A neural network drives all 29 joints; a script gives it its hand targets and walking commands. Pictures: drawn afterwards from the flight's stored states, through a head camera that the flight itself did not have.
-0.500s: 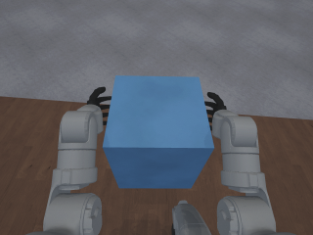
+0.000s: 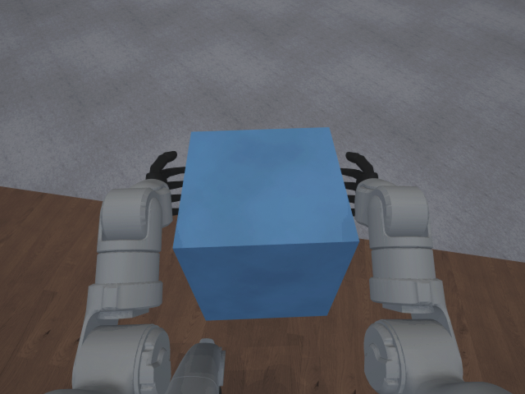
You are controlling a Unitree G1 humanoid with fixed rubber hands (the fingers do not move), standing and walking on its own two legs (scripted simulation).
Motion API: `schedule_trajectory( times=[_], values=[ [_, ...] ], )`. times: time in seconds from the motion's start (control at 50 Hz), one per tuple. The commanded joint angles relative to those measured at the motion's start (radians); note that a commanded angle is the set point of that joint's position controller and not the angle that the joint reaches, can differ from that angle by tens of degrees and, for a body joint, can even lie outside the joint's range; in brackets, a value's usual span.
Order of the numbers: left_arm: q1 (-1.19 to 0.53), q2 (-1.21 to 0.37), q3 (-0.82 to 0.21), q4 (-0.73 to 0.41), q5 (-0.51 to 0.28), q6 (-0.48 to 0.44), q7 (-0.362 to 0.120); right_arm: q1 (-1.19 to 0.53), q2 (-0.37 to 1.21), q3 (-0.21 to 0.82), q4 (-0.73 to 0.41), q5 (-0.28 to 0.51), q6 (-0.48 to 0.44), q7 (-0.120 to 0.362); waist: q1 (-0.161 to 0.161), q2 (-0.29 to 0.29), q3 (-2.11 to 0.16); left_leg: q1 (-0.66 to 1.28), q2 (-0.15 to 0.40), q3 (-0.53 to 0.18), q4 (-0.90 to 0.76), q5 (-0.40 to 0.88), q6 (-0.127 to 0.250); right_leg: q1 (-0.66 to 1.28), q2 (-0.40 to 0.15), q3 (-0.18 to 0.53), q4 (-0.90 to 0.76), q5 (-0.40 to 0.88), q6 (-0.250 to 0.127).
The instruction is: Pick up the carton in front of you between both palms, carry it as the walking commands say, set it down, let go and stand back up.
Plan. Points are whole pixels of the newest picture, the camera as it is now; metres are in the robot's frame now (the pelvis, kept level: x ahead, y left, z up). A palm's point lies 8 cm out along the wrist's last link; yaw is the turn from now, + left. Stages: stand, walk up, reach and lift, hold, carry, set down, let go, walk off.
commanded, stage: carry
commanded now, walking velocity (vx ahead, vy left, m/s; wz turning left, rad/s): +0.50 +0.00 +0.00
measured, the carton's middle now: (263, 229) +0.35 +0.01 +0.01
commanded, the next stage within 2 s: none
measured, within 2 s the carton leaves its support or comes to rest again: neither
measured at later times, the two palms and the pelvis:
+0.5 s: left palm (194, 90) +0.66 +0.17 +0.05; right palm (337, 101) +0.63 -0.13 +0.05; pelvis +0.29 +0.04 -0.04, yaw -2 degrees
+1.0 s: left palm (224, 38) +0.93 +0.14 +0.01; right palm (334, 39) +0.95 -0.16 +0.01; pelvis +0.58 -0.02 -0.09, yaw +0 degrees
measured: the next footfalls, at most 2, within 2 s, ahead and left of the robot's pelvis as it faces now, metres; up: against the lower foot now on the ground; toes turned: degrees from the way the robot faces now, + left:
left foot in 0.26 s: +0.33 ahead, +0.08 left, -0.04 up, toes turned +1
right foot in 0.80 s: +0.64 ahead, -0.06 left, -0.08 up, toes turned -2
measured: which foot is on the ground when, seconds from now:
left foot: up 0.00-0.24, down 0.26-0.78, up 0.80-1.00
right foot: down 0.00-0.26, up 0.28-0.78, down 0.80-1.00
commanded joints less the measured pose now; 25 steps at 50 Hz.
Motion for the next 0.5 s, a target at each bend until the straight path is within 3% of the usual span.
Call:
schedule_trajectory(
  times=[0.0,0.08,0.16,0.18,0.2,0.22,0.24,0.26,0.28,0.3,0.32,0.34,0.36,0.38,0.42,0.48],
  values=[
    [-0.803,-1.143,-0.664,-0.197,-0.490,-0.026,-0.256,-0.739,1.128,0.613,-0.202,0.396,-0.066,0.186,0.024,-0.100,-0.529,-0.118,-0.009,0.034,-0.060,0.108,0.002,0.526,-0.264,0.294,-0.082,0.680,-0.051],
    [-0.768,-1.101,-0.681,-0.211,-0.487,-0.017,-0.256,-0.720,1.068,0.629,-0.235,0.371,-0.055,0.176,0.057,-0.103,-0.498,-0.088,-0.056,0.082,-0.296,0.260,0.022,0.578,-0.200,0.234,-0.039,0.751,-0.036],
    [-0.694,-1.067,-0.672,-0.118,-0.461,-0.012,-0.264,-0.653,1.009,0.607,-0.158,0.330,-0.032,0.191,0.080,-0.106,-0.448,0.083,-0.114,0.130,-0.597,0.439,0.053,0.555,-0.157,0.178,0.031,0.704,-0.028],
    [-0.680,-1.066,-0.668,-0.088,-0.457,-0.014,-0.267,-0.643,0.999,0.595,-0.131,0.321,-0.030,0.198,0.062,-0.106,-0.447,0.195,-0.116,0.132,-0.654,0.478,0.069,0.507,-0.156,0.157,0.083,0.699,-0.015],
    [-0.680,-1.071,-0.665,-0.060,-0.457,-0.016,-0.270,-0.626,0.990,0.578,-0.098,0.311,-0.029,0.204,0.023,-0.105,-0.461,0.334,-0.117,0.147,-0.701,0.512,0.083,0.449,-0.154,0.128,0.168,0.717,0.008],
    [-0.690,-1.077,-0.664,-0.033,-0.457,-0.019,-0.274,-0.611,0.980,0.560,-0.070,0.301,-0.030,0.212,-0.027,-0.089,-0.489,0.518,-0.090,0.144,-0.740,0.571,0.089,0.347,-0.140,0.089,0.296,0.646,0.036],
    [-0.700,-1.078,-0.662,-0.011,-0.453,-0.022,-0.278,-0.608,0.962,0.541,-0.049,0.296,-0.030,0.222,-0.052,-0.006,-0.516,0.744,0.042,0.012,-0.651,0.749,0.092,0.129,-0.106,0.082,0.470,0.291,0.052],
    [-0.703,-1.093,-0.657,0.024,-0.447,-0.019,-0.280,-0.611,0.954,0.515,-0.011,0.298,-0.028,0.231,-0.034,0.136,-0.571,0.985,0.263,-0.223,-0.448,1.188,0.124,-0.121,-0.040,0.063,0.589,-0.380,0.076],
    [-0.724,-1.089,-0.630,0.049,-0.446,-0.011,-0.277,-0.612,0.943,0.493,0.027,0.292,-0.030,0.234,-0.087,0.276,-0.634,1.135,0.350,-0.436,-0.452,1.061,0.248,-0.322,0.020,0.091,0.792,-0.500,0.096],
    [-0.745,-1.105,-0.618,0.045,-0.447,-0.013,-0.271,-0.604,0.949,0.488,0.037,0.297,-0.038,0.237,-0.114,0.266,-0.683,1.139,0.376,-0.577,-0.537,0.541,0.334,-0.439,-0.012,0.129,0.879,-0.462,0.076],
    [-0.796,-1.118,-0.626,-0.004,-0.448,-0.021,-0.266,-0.642,1.019,0.514,0.002,0.334,-0.046,0.245,-0.106,0.151,-0.603,1.002,0.297,-0.558,-0.612,0.249,0.302,-0.469,-0.044,0.126,0.831,-0.387,0.067],
    [-0.830,-1.139,-0.624,-0.036,-0.451,-0.027,-0.258,-0.741,1.070,0.543,-0.070,0.381,-0.053,0.250,-0.091,0.062,-0.533,0.876,0.246,-0.485,-0.652,0.207,0.257,-0.440,-0.070,0.125,0.756,-0.317,0.073],
    [-0.838,-1.152,-0.620,-0.061,-0.449,-0.032,-0.249,-0.816,1.108,0.575,-0.127,0.424,-0.057,0.254,-0.079,0.027,-0.495,0.777,0.226,-0.429,-0.668,0.255,0.238,-0.398,-0.090,0.126,0.694,-0.289,0.082],
    [-0.831,-1.161,-0.622,-0.086,-0.445,-0.035,-0.238,-0.861,1.141,0.601,-0.169,0.460,-0.060,0.255,-0.066,0.023,-0.483,0.708,0.209,-0.373,-0.684,0.275,0.216,-0.349,-0.103,0.123,0.636,-0.262,0.090],
    [-0.793,-1.164,-0.629,-0.117,-0.435,-0.038,-0.216,-0.878,1.167,0.626,-0.224,0.501,-0.065,0.254,-0.065,0.072,-0.498,0.695,0.181,-0.292,-0.686,0.372,0.199,-0.328,-0.108,0.099,0.568,-0.200,0.104],
    [-0.734,-1.152,-0.638,-0.144,-0.411,-0.041,-0.192,-0.822,1.158,0.637,-0.246,0.511,-0.065,0.254,-0.091,0.099,-0.534,0.811,0.161,-0.214,-0.625,0.680,0.186,-0.412,-0.112,0.080,0.483,-0.091,0.114]
  ],
)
